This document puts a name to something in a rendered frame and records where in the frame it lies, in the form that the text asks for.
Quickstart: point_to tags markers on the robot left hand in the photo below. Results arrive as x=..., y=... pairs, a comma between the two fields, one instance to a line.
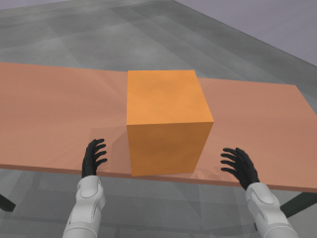
x=89, y=164

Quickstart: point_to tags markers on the right robot forearm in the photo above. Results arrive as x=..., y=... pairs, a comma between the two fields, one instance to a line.
x=271, y=222

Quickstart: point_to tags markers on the table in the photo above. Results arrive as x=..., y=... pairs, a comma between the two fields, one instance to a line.
x=49, y=115

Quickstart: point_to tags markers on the carton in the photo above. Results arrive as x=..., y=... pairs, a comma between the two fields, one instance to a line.
x=168, y=121

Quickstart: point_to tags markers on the left robot forearm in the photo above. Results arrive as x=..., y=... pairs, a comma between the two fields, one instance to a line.
x=85, y=217

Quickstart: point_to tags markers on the robot right hand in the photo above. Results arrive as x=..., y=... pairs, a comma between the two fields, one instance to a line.
x=244, y=169

